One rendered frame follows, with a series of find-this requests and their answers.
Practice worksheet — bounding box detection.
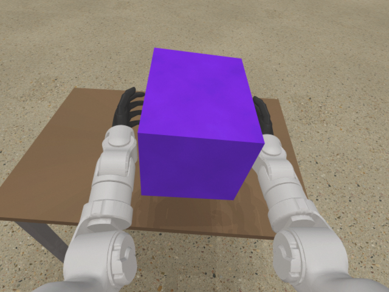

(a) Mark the robot right forearm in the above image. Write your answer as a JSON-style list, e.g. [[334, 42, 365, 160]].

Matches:
[[252, 134, 348, 261]]

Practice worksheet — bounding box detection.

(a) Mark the robot right upper arm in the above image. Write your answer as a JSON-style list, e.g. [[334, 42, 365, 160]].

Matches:
[[273, 227, 389, 292]]

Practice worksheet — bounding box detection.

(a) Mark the robot left upper arm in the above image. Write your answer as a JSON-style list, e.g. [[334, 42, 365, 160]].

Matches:
[[32, 230, 137, 292]]

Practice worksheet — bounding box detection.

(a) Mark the carton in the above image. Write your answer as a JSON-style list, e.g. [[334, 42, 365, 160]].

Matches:
[[137, 48, 265, 200]]

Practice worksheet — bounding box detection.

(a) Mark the robot right hand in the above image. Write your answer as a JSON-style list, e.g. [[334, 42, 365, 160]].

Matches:
[[253, 96, 274, 135]]

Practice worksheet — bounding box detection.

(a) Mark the robot left hand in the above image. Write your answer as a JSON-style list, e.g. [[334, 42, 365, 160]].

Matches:
[[112, 87, 145, 128]]

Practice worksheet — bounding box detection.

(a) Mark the table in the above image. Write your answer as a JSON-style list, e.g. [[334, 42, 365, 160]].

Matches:
[[0, 88, 308, 263]]

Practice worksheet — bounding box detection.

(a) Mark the robot left forearm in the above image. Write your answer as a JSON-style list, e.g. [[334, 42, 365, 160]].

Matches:
[[63, 125, 137, 276]]

